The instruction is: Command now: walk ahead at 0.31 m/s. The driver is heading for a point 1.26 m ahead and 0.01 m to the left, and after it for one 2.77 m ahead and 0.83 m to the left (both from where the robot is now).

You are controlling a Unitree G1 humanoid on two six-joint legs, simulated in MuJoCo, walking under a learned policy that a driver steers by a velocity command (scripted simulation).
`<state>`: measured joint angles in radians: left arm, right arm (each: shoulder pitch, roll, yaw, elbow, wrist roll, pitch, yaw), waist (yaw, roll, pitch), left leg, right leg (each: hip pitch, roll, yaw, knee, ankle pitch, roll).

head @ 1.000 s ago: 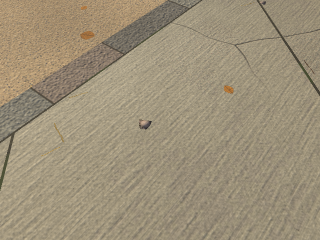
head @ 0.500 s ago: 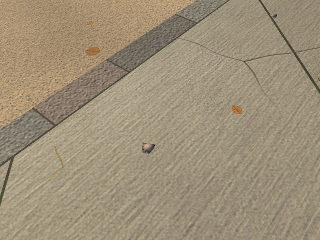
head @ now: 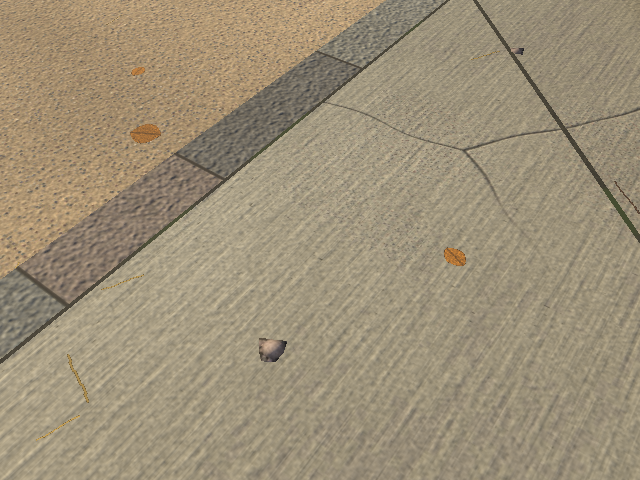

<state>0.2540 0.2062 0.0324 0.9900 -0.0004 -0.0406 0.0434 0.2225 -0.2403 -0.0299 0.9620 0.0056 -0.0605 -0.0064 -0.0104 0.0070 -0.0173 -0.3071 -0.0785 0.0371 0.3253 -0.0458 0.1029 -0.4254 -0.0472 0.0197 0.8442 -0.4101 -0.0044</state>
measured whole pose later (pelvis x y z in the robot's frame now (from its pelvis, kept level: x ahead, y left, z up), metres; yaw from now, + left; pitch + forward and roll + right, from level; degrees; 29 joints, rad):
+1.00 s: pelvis +0.39 +0.05 +0.00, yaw +1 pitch +2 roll +2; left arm 0.09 0.24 0.07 0.87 -0.01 -0.09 0.00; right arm 0.38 -0.21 -0.04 1.04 0.00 -0.09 0.00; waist -0.06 -0.04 -0.01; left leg -0.02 -0.07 0.07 0.21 -0.22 0.06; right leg -0.71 -0.14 0.02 0.76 0.05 -0.03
